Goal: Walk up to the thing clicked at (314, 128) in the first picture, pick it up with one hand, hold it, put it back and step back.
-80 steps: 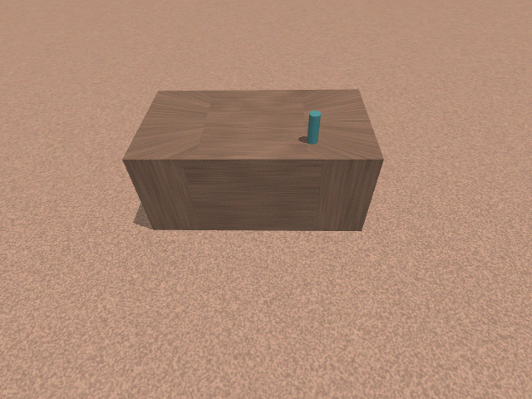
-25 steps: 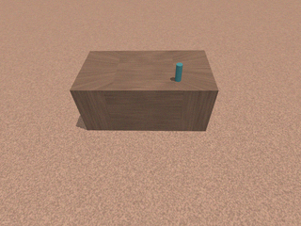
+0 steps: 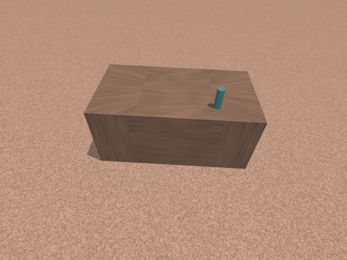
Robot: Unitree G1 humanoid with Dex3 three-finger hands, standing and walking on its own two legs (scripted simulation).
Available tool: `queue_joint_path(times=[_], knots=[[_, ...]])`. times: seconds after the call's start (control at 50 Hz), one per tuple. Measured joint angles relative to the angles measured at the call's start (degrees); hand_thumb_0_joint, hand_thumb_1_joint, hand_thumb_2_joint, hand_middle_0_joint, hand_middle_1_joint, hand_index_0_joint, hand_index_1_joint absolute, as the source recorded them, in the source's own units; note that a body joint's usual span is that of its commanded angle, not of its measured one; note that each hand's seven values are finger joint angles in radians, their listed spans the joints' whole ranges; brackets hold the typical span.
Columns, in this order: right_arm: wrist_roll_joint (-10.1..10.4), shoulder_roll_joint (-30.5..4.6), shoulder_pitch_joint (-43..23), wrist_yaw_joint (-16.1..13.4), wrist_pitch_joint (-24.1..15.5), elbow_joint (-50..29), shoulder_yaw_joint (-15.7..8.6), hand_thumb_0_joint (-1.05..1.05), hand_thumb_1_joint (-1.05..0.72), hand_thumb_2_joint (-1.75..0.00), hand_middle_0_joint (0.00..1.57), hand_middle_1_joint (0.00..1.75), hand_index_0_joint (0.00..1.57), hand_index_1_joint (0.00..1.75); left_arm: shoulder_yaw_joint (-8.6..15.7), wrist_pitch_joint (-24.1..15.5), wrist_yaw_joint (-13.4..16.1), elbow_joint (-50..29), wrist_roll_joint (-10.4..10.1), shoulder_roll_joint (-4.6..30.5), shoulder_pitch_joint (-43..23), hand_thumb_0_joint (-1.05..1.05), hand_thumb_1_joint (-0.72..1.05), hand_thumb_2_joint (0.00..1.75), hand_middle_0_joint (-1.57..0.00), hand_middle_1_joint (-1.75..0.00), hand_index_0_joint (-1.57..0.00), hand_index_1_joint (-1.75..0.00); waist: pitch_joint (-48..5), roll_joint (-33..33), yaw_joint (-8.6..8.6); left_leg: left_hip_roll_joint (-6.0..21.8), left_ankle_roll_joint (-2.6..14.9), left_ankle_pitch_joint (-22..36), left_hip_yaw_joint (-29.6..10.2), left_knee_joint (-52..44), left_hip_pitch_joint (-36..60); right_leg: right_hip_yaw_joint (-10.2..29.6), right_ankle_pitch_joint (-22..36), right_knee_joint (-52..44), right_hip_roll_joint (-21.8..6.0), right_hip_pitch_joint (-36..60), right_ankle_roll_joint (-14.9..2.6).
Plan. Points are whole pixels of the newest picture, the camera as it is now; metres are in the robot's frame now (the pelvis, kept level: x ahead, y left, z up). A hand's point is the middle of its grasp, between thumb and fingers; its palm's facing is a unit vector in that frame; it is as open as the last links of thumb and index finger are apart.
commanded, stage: walk up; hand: right
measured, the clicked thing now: (219, 98) +1.04 -0.24 -0.26
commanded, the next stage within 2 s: none
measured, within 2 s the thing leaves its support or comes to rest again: neither
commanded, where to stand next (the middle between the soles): +0.62 -0.02 m, yaw -2 degrees
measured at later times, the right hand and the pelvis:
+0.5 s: hand (289, 236) +0.26 -0.31 -0.15, palm faces +0.00 +0.95 -0.31, open 7.4 cm; pelvis +0.21 -0.04 +0.00, yaw -3 degrees
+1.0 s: hand (259, 175) +0.43 -0.26 -0.12, palm faces +0.01 +0.91 -0.41, open 7.4 cm; pelvis +0.40 +0.01 +0.00, yaw -2 degrees
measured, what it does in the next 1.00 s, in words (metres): walks ahead: right foot, then left foot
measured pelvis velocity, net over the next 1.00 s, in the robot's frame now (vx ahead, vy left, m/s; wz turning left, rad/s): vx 0.40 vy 0.01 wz -0.03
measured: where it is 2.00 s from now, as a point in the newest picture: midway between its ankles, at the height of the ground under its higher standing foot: (177, 216)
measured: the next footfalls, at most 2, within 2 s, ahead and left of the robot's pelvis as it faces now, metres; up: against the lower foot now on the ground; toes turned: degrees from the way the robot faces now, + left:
right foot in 0.26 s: +0.28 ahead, -0.15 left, +0.00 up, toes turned -6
left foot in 0.74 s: +0.45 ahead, +0.11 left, +0.00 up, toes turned +3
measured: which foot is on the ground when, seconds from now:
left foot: down 0.00-0.32, up 0.34-0.72, down 0.74-1.00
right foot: up 0.00-0.24, down 0.26-0.78, up 0.80-1.00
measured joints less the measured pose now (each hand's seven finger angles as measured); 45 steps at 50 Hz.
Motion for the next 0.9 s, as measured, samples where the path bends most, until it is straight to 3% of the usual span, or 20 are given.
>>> queue_joint_path(times=[0.12,0.18,0.26,0.28,0.32,0.38,0.42,0.5,0.62,0.74,0.78,0.84,0.9], knots=[[0.4,0.5,3.1,0.1,-0.5,-1.1,0.9,0.00,-0.90,-0.90,0.20,0.30,0.20,0.30,-0.1,-0.6,-1.3,-2.4,0.1,-0.4,-1.6,0.01,0.91,0.90,-0.20,-0.30,-0.20,-0.30,0.5,-0.1,-0.65,-1.0,0.14,-1.4,1.3,-5.8,7.6,-2.5,8.0,-13.1,-3.5,-5.6,2.30],[0.5,-0.1,3.9,0.1,-0.5,-2.0,0.9,0.00,-0.90,-0.90,0.20,0.30,0.20,0.30,0.0,-0.6,-2.0,-3.3,0.3,-1.0,-2.8,0.01,0.91,0.90,-0.20,-0.30,-0.20,-0.30,1.2,0.5,-0.92,-1.3,-0.54,-3.9,2.2,-5.6,10.1,-3.4,12.5,-21.3,-4.6,-5.2,1.76],[0.8,-0.9,5.3,-0.2,0.0,-3.0,0.9,0.00,-0.90,-0.90,0.20,0.30,0.20,0.30,0.0,-0.9,-2.0,-4.2,0.4,-2.1,-4.2,0.01,0.91,0.90,-0.20,-0.30,-0.20,-0.30,0.7,2.2,-1.69,-0.7,-1.95,-9.6,2.4,-1.9,11.6,-5.1,14.6,-26.9,-3.7,-1.8,0.39],[0.9,-1.2,5.5,-0.3,0.3,-3.2,0.9,0.00,-0.90,-0.90,0.20,0.30,0.20,0.30,0.2,-1.2,-1.8,-4.3,0.4,-2.7,-4.7,0.01,0.91,0.90,-0.20,-0.30,-0.20,-0.30,0.8,3.5,-1.78,0.4,-2.23,-11.7,2.2,0.4,11.4,-5.6,16.0,-26.8,-2.7,-1.1,0.56],[1.1,-1.5,5.2,-0.8,1.0,-3.0,0.8,0.00,-0.90,-0.90,0.20,0.30,0.20,0.30,0.3,-2.2,-1.4,-5.3,0.5,-4.0,-6.1,0.01,0.91,0.90,-0.20,-0.30,-0.20,-0.30,1.9,6.7,-2.01,3.5,-0.62,-13.1,0.3,11.0,8.1,-7.9,13.1,-24.5,-0.7,0.0,0.70],[1.2,-0.6,4.1,-1.0,1.6,-2.7,2.0,0.01,-0.90,-0.90,0.20,0.30,0.20,0.30,0.0,-3.5,-0.7,-7.8,-0.3,-4.5,-6.2,0.00,0.91,0.90,-0.20,-0.30,-0.20,-0.30,2.7,4.9,-0.16,0.6,0.39,-13.4,-2.2,30.9,-1.3,-7.1,9.8,-23.3,-1.7,2.0,0.06],[1.4,-0.9,3.2,-0.9,1.6,-2.9,2.2,0.01,-0.90,-0.90,0.20,0.30,0.20,0.30,-0.4,-3.6,-0.2,-8.5,-0.7,-5.1,-5.2,0.00,0.91,0.90,-0.20,-0.30,-0.20,-0.30,2.5,4.7,0.63,0.0,0.59,-10.7,-3.2,36.9,-7.1,-6.7,9.9,-26.1,-1.9,4.9,0.01],[1.2,-2.1,2.1,-0.1,1.4,-4.6,1.5,0.01,-0.90,-0.90,0.20,0.30,0.20,0.30,-0.8,-3.4,0.1,-8.3,-0.6,-5.5,-1.9,0.00,0.91,0.90,-0.20,-0.30,-0.20,-0.30,1.5,5.7,1.12,2.4,0.18,-3.4,-5.1,34.2,-14.9,-6.6,10.0,-31.3,-0.7,9.7,0.20],[0.1,-2.9,2.0,1.0,2.0,-4.4,0.2,0.00,-0.90,-0.90,0.20,0.30,0.20,0.30,-0.4,-3.2,-0.1,-8.6,0.2,-3.9,1.8,0.00,0.90,0.90,-0.21,-0.30,-0.20,-0.30,0.3,5.9,1.23,5.4,-2.30,1.3,-3.9,17.8,-18.5,-8.0,7.0,-33.6,0.5,14.1,0.50],[-0.4,-2.4,2.1,1.5,1.2,-3.8,0.0,0.00,-0.90,-0.90,0.20,0.30,0.20,0.30,0.1,-2.6,-0.1,-8.6,0.3,-0.9,3.8,0.01,0.90,0.90,-0.21,-0.30,-0.20,-0.30,-0.4,3.6,1.92,4.6,-1.20,4.8,-1.6,5.4,-13.2,-8.6,-0.5,-28.5,-0.1,15.5,2.59],[-0.6,-1.3,1.4,1.0,0.0,-4.1,0.1,0.00,-0.90,-0.90,0.20,0.30,0.20,0.30,0.5,-1.9,0.3,-7.8,0.3,0.1,3.7,0.01,0.90,0.90,-0.20,-0.30,-0.20,-0.30,0.3,-0.1,1.73,2.2,-0.91,3.6,0.7,7.3,-12.1,-6.8,-3.7,-20.8,-3.2,13.6,1.37],[0.0,-0.9,1.4,0.3,-1.3,-6.0,0.6,0.00,-0.90,-0.90,0.20,0.30,0.20,0.30,-0.2,-0.8,1.1,-6.5,0.0,-0.7,2.6,0.01,0.91,0.90,-0.20,-0.30,-0.20,-0.30,1.2,0.3,0.00,2.5,-0.16,0.1,0.8,9.0,-10.2,-3.1,-5.6,-2.6,-0.2,6.0,-0.14],[0.8,0.4,2.5,-0.5,-1.5,-6.6,1.6,0.00,-0.90,-0.90,0.20,0.30,0.20,0.30,-0.8,-0.9,1.1,-6.7,-0.7,-0.4,1.0,0.01,0.91,0.90,-0.20,-0.30,-0.20,-0.30,1.9,-0.4,-0.74,2.2,-0.20,0.3,0.9,4.8,-5.8,-1.3,-1.9,3.6,0.8,-0.2,-0.43]])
